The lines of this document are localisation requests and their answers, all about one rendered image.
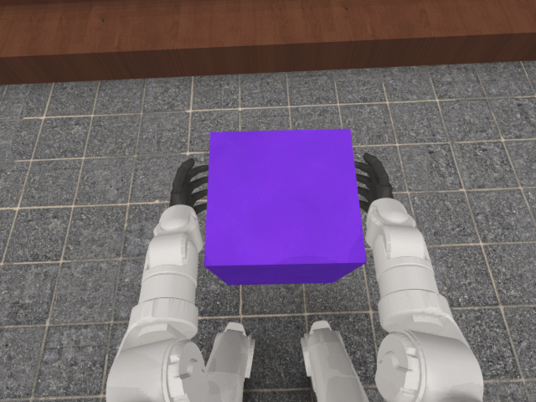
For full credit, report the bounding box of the carton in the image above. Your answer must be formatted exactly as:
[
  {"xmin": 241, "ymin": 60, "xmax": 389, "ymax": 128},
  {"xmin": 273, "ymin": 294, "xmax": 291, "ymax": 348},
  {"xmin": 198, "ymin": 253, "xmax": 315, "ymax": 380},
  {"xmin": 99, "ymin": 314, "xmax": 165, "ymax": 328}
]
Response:
[{"xmin": 204, "ymin": 129, "xmax": 367, "ymax": 285}]

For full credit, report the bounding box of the robot right upper arm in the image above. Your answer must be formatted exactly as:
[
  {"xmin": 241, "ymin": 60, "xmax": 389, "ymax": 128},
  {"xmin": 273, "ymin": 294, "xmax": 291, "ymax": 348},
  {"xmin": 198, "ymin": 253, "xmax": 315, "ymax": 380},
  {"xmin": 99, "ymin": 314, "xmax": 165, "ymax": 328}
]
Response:
[{"xmin": 374, "ymin": 329, "xmax": 483, "ymax": 402}]

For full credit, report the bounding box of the robot left upper arm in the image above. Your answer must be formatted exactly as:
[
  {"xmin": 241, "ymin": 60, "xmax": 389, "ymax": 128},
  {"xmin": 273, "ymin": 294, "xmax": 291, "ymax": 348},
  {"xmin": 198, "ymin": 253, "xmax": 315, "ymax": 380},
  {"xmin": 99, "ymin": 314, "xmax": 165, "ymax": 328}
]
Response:
[{"xmin": 107, "ymin": 337, "xmax": 209, "ymax": 402}]

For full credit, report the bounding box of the robot right thigh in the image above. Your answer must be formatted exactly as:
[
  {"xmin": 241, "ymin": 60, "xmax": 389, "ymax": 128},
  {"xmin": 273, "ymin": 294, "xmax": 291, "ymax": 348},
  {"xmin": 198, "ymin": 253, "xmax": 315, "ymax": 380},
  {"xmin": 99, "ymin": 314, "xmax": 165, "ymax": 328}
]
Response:
[{"xmin": 301, "ymin": 327, "xmax": 369, "ymax": 402}]

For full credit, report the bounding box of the robot right forearm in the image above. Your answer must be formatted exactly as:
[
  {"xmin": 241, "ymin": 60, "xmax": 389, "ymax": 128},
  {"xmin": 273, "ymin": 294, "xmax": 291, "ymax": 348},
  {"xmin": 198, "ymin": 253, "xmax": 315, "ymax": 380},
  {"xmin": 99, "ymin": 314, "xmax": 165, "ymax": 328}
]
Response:
[{"xmin": 365, "ymin": 198, "xmax": 483, "ymax": 396}]

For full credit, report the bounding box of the right robot hand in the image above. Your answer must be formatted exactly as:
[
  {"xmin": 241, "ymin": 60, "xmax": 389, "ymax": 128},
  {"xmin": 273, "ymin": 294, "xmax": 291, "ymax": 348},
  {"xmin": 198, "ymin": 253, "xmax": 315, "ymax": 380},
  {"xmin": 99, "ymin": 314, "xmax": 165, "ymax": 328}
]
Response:
[{"xmin": 354, "ymin": 153, "xmax": 394, "ymax": 213}]

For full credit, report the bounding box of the left robot hand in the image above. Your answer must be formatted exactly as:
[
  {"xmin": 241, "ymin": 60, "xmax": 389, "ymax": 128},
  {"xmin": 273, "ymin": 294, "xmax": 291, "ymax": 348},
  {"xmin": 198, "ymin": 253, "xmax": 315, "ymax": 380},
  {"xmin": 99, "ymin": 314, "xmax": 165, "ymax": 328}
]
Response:
[{"xmin": 169, "ymin": 158, "xmax": 209, "ymax": 215}]

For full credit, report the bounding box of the robot left shin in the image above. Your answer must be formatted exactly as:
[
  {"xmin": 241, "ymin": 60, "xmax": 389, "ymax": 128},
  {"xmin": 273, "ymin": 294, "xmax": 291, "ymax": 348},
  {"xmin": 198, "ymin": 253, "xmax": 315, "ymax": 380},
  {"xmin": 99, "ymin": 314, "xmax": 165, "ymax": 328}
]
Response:
[{"xmin": 213, "ymin": 322, "xmax": 247, "ymax": 347}]

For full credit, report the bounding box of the robot left forearm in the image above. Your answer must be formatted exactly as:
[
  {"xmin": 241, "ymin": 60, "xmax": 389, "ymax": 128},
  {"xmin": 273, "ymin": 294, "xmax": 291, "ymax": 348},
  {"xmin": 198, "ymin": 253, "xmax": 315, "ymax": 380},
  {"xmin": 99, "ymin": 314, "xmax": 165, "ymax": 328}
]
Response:
[{"xmin": 106, "ymin": 204, "xmax": 204, "ymax": 402}]

